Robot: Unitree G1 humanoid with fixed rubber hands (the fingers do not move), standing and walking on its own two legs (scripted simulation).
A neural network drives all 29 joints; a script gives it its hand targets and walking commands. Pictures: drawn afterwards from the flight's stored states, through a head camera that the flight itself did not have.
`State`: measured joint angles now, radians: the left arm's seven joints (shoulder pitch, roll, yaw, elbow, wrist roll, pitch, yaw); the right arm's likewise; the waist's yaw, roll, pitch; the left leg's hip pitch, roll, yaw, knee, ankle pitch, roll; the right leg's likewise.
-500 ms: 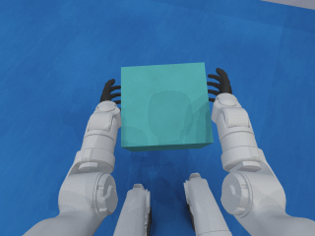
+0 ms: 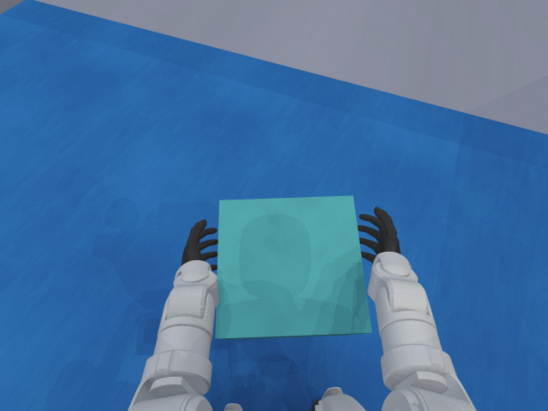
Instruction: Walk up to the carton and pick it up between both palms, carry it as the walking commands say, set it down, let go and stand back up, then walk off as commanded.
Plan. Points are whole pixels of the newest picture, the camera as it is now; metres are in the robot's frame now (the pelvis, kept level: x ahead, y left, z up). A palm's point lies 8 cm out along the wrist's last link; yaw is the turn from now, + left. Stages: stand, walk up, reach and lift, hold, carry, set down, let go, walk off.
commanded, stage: reach and lift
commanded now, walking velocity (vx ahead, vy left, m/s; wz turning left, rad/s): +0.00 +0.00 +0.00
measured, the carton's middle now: (288, 271) +0.36 -0.02 -0.09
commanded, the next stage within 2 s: hold in 1.84 s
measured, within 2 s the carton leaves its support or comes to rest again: neither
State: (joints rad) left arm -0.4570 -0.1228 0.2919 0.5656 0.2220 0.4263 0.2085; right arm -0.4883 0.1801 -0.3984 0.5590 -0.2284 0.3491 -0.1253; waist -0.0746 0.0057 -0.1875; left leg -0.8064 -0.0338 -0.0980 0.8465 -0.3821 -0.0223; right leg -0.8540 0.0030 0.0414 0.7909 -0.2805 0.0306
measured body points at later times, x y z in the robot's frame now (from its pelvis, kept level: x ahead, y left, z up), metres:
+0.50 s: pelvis -0.01 +0.00 +0.03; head +0.00 -0.01 +0.48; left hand +0.34 +0.13 +0.04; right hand +0.33 -0.18 +0.05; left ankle +0.00 +0.13 -0.69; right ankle +0.05 -0.14 -0.69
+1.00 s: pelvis -0.01 -0.01 +0.04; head -0.07 -0.01 +0.49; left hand +0.32 +0.14 +0.09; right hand +0.31 -0.17 +0.10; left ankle +0.00 +0.13 -0.69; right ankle +0.05 -0.14 -0.69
